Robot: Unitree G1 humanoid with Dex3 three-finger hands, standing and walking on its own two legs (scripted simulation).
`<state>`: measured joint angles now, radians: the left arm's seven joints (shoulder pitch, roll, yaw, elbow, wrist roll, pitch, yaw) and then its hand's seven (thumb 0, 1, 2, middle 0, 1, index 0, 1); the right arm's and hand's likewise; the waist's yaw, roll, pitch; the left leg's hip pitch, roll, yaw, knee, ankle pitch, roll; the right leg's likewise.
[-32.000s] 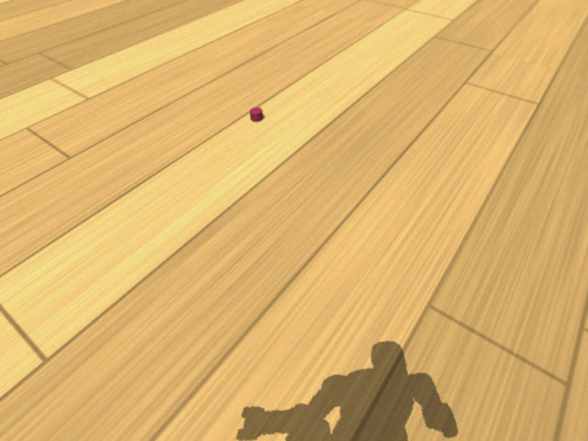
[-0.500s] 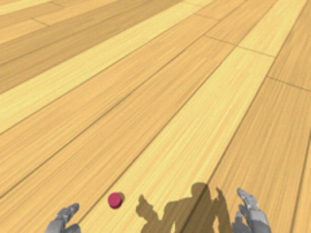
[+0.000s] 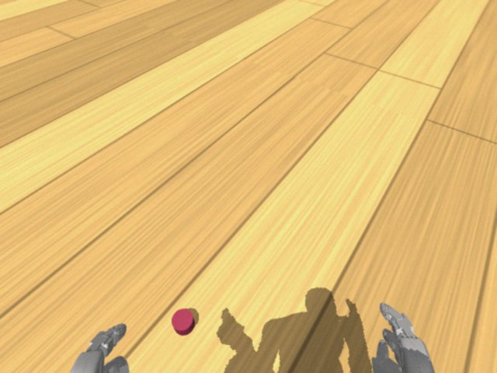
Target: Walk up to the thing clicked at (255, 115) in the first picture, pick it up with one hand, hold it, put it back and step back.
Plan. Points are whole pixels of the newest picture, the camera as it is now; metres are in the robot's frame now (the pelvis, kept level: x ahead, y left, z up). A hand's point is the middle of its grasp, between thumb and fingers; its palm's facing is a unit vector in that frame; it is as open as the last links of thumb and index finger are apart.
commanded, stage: home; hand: left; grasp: from above
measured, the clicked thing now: (183, 322) +0.45 +0.22 -0.69
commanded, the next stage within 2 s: stand in 0.26 s
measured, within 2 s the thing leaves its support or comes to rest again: neither
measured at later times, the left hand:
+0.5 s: hand out of the picture +0.15 +0.21 -0.09, palm faces +0.02 -0.95 -0.32, open 7.4 cm
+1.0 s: hand out of the picture +0.01 +0.25 -0.11, palm faces +0.05 -0.95 -0.32, open 7.4 cm
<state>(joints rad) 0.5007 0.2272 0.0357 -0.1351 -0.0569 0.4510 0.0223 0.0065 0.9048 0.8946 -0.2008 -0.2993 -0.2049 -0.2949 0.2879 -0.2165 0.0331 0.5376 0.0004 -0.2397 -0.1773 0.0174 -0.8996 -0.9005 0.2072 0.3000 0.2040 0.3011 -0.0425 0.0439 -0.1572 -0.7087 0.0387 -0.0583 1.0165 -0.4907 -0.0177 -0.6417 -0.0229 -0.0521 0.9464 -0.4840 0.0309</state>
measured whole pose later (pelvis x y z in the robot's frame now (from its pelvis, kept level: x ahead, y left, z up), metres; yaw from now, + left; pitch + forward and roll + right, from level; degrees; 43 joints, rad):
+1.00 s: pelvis -0.02 +0.02 +0.06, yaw +1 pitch -4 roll +0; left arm 0.22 0.28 0.04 1.06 0.03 0.02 0.03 0.00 0.90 0.89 -0.20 -0.30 -0.21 -0.30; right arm 0.18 -0.27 -0.04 1.06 -0.04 0.00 -0.01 0.01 -0.90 -0.90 0.21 0.30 0.20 0.30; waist 0.02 0.00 0.07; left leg -0.18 -0.02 -0.02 0.47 -0.22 0.01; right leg -0.14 -0.08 -0.03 0.45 -0.23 0.06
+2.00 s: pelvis -0.01 -0.01 +0.07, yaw +0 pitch -4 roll +0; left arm 0.12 0.30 0.04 1.14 0.01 0.00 0.01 0.00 0.90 0.89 -0.20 -0.30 -0.21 -0.30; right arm 0.13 -0.31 -0.01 1.13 -0.02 -0.01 -0.01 0.01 -0.90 -0.90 0.21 0.30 0.20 0.30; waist 0.00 0.02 0.07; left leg -0.11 0.02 -0.02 0.34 -0.16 -0.03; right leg -0.08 -0.03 -0.04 0.34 -0.19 0.02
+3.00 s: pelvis -0.01 -0.02 +0.06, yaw +0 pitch -2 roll +0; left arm 0.08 0.34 0.06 1.06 -0.01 0.01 0.01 0.00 0.90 0.89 -0.21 -0.30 -0.21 -0.30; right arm 0.08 -0.37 -0.03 1.06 0.00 0.02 0.01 0.01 -0.90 -0.90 0.21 0.30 0.20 0.30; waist -0.02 0.02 0.13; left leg -0.25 0.03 -0.03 0.54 -0.21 -0.01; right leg -0.18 -0.02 -0.04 0.44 -0.23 0.00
